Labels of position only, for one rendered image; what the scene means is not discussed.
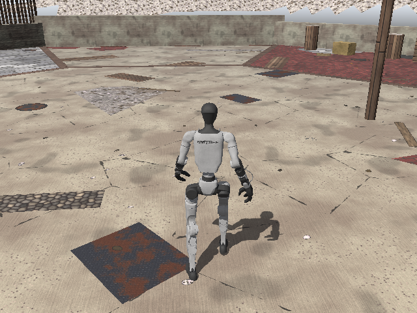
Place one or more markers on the robot left upper arm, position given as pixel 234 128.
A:
pixel 185 146

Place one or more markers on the left robot thigh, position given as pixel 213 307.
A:
pixel 191 198

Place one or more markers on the robot right hand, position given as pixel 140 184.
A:
pixel 249 193

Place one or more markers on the robot left forearm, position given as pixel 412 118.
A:
pixel 178 167

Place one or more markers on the robot right upper arm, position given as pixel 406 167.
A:
pixel 232 148

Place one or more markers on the right robot shin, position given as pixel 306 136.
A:
pixel 223 225

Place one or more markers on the robot left hand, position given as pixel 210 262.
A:
pixel 181 178

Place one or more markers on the robot right forearm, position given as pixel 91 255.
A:
pixel 242 175

